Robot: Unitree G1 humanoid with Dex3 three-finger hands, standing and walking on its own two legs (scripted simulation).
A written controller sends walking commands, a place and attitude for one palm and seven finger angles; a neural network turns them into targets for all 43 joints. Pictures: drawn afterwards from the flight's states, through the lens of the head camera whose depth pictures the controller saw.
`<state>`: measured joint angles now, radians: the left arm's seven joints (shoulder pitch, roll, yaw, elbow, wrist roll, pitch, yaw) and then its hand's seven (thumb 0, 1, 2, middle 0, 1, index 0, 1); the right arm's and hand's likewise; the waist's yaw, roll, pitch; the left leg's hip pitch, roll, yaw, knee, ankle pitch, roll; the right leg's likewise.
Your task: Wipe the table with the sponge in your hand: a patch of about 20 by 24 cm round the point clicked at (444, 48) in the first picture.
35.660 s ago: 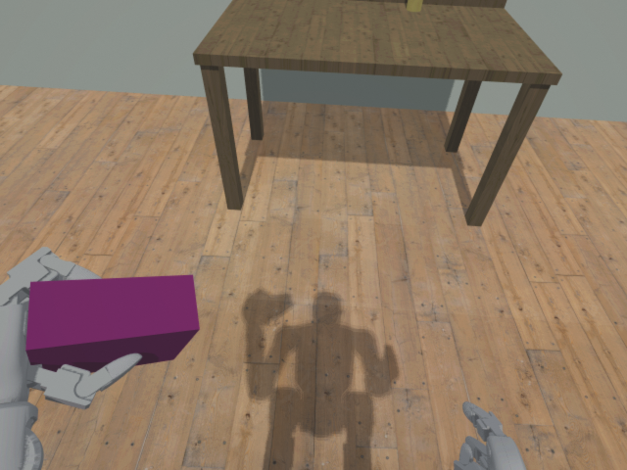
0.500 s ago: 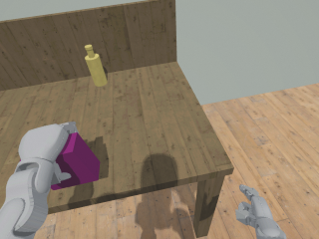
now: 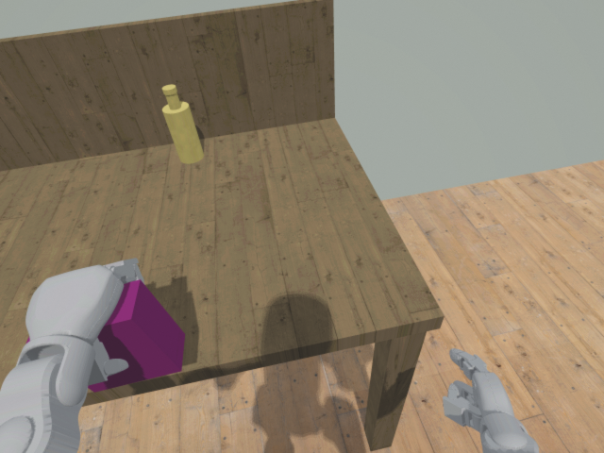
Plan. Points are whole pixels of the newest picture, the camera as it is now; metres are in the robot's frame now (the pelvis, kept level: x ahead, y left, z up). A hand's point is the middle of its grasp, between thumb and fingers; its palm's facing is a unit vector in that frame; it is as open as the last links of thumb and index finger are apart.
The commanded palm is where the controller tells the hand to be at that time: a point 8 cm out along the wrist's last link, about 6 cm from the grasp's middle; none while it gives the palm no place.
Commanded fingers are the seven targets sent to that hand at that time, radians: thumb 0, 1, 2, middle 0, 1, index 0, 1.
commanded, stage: bring the sponge back beside the body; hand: left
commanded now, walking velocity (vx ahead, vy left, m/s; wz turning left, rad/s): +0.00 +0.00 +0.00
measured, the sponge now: (125, 347) +0.20 +0.28 +0.06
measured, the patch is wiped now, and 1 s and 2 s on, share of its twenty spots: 1.00 1.00 1.00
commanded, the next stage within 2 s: step back with the hand held close in 0.56 s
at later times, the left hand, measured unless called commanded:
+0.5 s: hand (99, 334) +0.19 +0.28 +0.11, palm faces +0.05 -0.11 -0.99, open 9.8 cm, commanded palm +0.16 +0.28 +0.18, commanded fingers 0.00 0.10 1.30 -1.20 -1.60 -1.20 -1.60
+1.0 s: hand (125, 306) +0.21 +0.24 +0.15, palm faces +0.28 -0.88 -0.38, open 9.8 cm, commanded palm +0.15 +0.29 +0.17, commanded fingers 0.00 0.10 1.30 -1.20 -1.60 -1.20 -1.60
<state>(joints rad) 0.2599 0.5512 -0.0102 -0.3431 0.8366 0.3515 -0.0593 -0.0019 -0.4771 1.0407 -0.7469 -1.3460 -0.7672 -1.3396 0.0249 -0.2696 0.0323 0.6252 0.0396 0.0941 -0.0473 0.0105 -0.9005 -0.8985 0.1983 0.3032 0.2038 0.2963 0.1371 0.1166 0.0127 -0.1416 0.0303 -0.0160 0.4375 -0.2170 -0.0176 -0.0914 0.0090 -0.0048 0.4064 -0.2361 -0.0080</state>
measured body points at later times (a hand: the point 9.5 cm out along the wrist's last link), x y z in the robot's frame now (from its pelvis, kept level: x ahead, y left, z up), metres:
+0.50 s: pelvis +0.00 +0.00 +0.00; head -0.02 -0.04 +0.45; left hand +0.18 +0.28 +0.16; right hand +0.25 -0.19 -0.07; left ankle +0.02 +0.13 -0.74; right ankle +0.00 -0.12 -0.74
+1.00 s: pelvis -0.01 +0.02 -0.01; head -0.01 +0.03 +0.44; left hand +0.19 +0.29 +0.17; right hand +0.14 -0.23 -0.09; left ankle +0.02 +0.13 -0.74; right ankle +0.00 -0.12 -0.74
